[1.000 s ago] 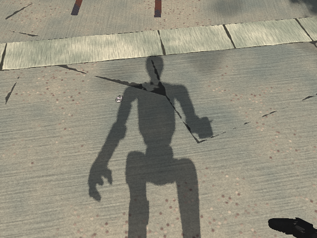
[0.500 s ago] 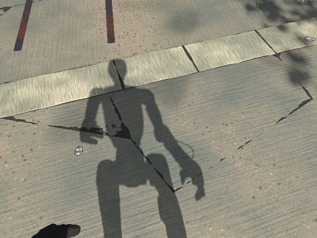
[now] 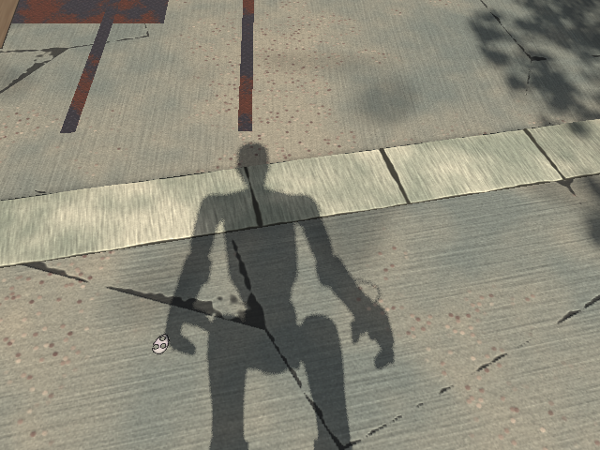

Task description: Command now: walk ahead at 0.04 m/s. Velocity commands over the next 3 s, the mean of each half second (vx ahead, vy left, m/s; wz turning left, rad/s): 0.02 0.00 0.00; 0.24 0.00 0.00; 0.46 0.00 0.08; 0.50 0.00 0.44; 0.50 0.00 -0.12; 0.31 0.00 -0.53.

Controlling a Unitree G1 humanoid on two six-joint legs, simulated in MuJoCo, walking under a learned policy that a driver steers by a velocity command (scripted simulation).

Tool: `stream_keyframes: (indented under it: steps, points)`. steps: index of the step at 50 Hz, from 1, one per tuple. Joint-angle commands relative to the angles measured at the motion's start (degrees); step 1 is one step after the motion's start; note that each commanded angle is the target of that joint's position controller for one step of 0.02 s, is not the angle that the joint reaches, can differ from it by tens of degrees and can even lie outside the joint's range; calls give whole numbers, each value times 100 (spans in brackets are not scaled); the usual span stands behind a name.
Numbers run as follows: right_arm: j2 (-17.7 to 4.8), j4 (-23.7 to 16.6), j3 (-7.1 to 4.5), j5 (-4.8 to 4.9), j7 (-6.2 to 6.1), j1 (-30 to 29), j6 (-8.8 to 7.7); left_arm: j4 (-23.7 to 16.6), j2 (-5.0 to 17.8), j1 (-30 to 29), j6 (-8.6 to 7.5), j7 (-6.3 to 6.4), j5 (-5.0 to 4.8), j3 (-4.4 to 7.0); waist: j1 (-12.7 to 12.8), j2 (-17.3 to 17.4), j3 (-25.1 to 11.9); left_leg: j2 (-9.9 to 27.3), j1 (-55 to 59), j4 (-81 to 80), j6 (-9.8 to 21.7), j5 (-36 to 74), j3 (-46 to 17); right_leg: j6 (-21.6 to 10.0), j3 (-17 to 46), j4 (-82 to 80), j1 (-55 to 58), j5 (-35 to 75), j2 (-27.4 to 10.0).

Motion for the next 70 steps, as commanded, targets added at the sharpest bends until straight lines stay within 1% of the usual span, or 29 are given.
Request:
stream_keyframes:
  steps: [1, 10, 20, 28, 30, 32, 35, 36, 38, 40, 41, 42, 43, 44, 45, 47, 49, 54, 59, 61, 62, 63, 64, 65, 66, 67, 68, 69, 70]
  points:
    - [-619, -109, -120, 19, 19, -88, -174, -127, 635, 58, 18, 74, 0, 140, 63, 591, -93, 167, 39, -640, 200, 591, -213, -66, 343, -363, 180, 37, -351]
    - [-658, 266, -102, 72, -9, -51, -153, 208, 663, -22, 82, 95, -75, 164, -30, 134, -281, 67, 418, -443, 274, 1478, -85, -36, 322, -187, 481, 1085, -399]
    - [-578, 575, -84, 67, -23, -134, -82, 530, 710, 10, 123, 157, -83, 170, -23, 77, -156, -27, 459, -546, 271, 1300, 12, -1, 330, -228, 523, 1030, -427]
    - [-530, 772, -68, 62, -44, -123, -51, 705, 680, 65, 115, 181, -79, 156, -26, 99, -31, -74, 405, -638, 242, 944, 62, 7, 339, -320, 447, 707, -427]
    - [-472, 885, -65, 99, -55, 27, -32, 806, 690, 207, 136, 196, -116, 174, -21, 28, -54, -272, 300, -518, 295, -490, 268, -73, 296, -384, 387, -953, -325]
    - [-498, 805, -82, 124, -68, -64, -63, 783, 878, 279, 130, 214, -171, 247, 39, -195, 387, -390, -345, -163, 417, -1890, 362, -337, 728, -644, 1, -2865, -570]
    - [-239, 644, -38, 165, 14, -222, -291, 872, 1195, 808, -43, 193, -229, 378, 176, -959, 613, -345, -1069, 1157, 468, -1270, 523, -1046, 2511, -1555, 168, -3823, -1796]
    - [-264, 616, -51, 187, 59, -259, -354, 857, 1197, 834, -99, 191, -223, 397, 165, -935, 668, -185, -1100, 1507, 543, -1228, 367, -1208, 2871, -1718, 24, -3719, -2046]
    - [-233, 623, -59, 242, 133, -114, -448, 689, 1126, 481, -186, 157, -242, 390, -68, -827, 686, -24, -886, 1261, 713, -1489, 274, -1127, 2661, -1677, -156, -3215, -2038]
    - [-229, 948, -111, 232, 149, 586, -508, 473, 1043, -117, -166, 114, -342, 380, -514, -623, 577, -272, 728, -256, 801, -562, 601, -692, 1544, -1183, -936, -2399, -1352]
    - [-336, 1144, -169, 179, 146, 1020, -495, 409, 887, -179, -175, 97, -325, 344, -621, -289, 430, -265, 1418, -455, 750, -220, 407, -499, 1039, -483, -1292, -1829, -975]
    - [-649, 1277, -258, 159, 121, 1718, -492, 328, 474, -239, -217, 48, -236, 228, -786, 870, 76, 716, 2163, -1123, 984, -802, -1053, -157, 246, 1314, -1925, -1341, -426]
    - [-1242, 1324, -364, 159, 201, 2239, -545, 57, 377, -380, -317, 69, -241, 216, -881, 2015, 73, 1842, 2540, -1960, 1754, -1516, -3294, -17, -16, 2696, -3062, -2063, 94]
    - [-909, 1260, -243, 94, 217, 1932, -649, 53, 592, -436, -386, 60, -331, 267, -665, 1233, 370, 2055, 2279, -1976, 1936, -1783, -3593, -94, 542, 3721, -3511, -2125, -274]
    - [-626, 1122, -166, 113, 221, 1593, -727, 116, 600, -263, -445, 7, -401, 267, -456, 827, 552, 1859, 2278, -1931, 1755, -1604, -3056, -202, 717, 4061, -3808, -1516, -510]
    - [-549, 941, -109, 143, 278, 1180, -760, 211, 683, -206, -510, -28, -318, 323, -276, 517, 582, 1473, 2177, -1994, 1367, -450, -2028, -252, 595, 3830, -3791, -603, -796]
    - [-299, 932, -18, 82, 261, 1286, -693, 199, 603, -313, -501, -88, -247, 348, -267, 611, 463, 1125, 1961, -2042, 1187, 926, -1167, -143, 408, 3314, -3309, -106, -867]
    - [-596, 888, -48, 60, 102, 1556, -594, -221, 179, -1392, -414, -156, -236, 192, -475, 567, 663, 800, 1244, -2312, 1193, 1607, -301, 119, -42, 1438, -2514, 895, -553]
    - [-676, 985, -137, 174, 74, 1779, -571, -529, 371, -1864, -425, -268, -289, 183, -401, 654, 838, 1134, 1646, -2285, 1162, 1954, -118, -143, 0, 590, -2147, 1111, -468]
    - [-780, 932, -195, 167, 68, 1615, -524, -521, 594, -1548, -458, -296, -278, 281, -102, 733, 509, 1234, 1989, -1742, 1046, 3410, 4, -333, -65, 483, -1573, 870, -301]
    - [-849, 898, -227, 154, 63, 1521, -484, -415, 756, -1071, -459, -280, -272, 375, 179, 851, 131, 1214, 2044, -1158, 974, 4538, 100, -442, -191, 547, -887, 739, -114]
    - [-801, 852, -214, 126, 62, 1427, -432, -124, 966, -112, -439, -243, -288, 518, 645, 843, -428, 1002, 1810, -98, 835, 5154, 279, -593, -290, 531, 295, 738, 58]
    - [-720, 742, -166, 72, 74, 1360, -420, 143, 1212, 921, -401, -187, -272, 635, 1065, 670, -1068, 781, 666, 1368, 664, 4176, 348, -836, 348, 694, 2008, 568, -498]
    - [101, 635, 54, 78, 164, 2074, -520, 293, 1751, 1699, -372, -154, -136, 746, 733, -884, -2147, -285, -1556, 3860, 256, 794, 365, -1833, 3251, 150, 4136, -889, -2146]
    - [28, 731, 45, 220, 211, 1874, -701, 334, 1330, 1603, -367, -165, -143, 599, 784, -1062, -2383, -580, -2197, 4921, 371, -1746, -590, -1887, 4774, -1019, 3973, -1601, -2496]
    - [-436, 486, -105, 419, 217, 1224, -796, 246, 1035, 941, -424, -167, -182, 503, 657, -867, -1257, -232, -2756, 5269, 512, -1496, -612, -1515, 3856, -1169, 3036, -1596, -2311]
    - [-557, 378, -137, 453, 169, 858, -822, 111, 780, 362, -479, -171, -173, 421, 438, -413, -669, 118, -2623, 5056, 601, -931, -445, -1294, 2932, -1293, 1997, -1033, -2152]
    - [-540, 376, -196, 378, 98, 729, -778, 101, 542, 10, -545, -207, -122, 354, 212, -126, -303, 350, -2300, 4685, 614, -521, -365, -1112, 2215, -1454, 1117, -436, -1934]
    - [-426, 417, -238, 316, 52, 896, -670, 133, 373, -160, -605, -231, -63, 307, -28, -278, -196, 537, -1852, 4356, 641, -254, -421, -928, 1616, -1609, 565, -134, -1704]
Next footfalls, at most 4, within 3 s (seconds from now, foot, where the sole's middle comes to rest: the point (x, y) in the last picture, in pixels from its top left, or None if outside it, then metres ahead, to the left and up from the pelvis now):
1.28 right None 0.45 -0.10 -0.77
1.84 left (236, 359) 0.74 0.17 -0.77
2.36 right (281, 234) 1.15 0.07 -0.77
2.80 left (214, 186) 1.34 0.29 -0.77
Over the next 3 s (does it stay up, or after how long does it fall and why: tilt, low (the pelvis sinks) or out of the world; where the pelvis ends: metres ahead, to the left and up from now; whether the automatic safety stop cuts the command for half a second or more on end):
stays up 1.25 0.16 0.01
